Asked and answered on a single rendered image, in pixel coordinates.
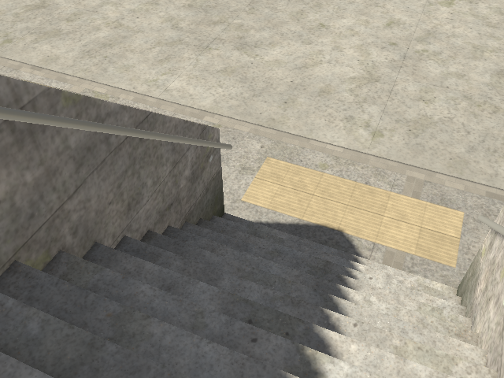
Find stairs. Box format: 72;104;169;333
0;213;498;378

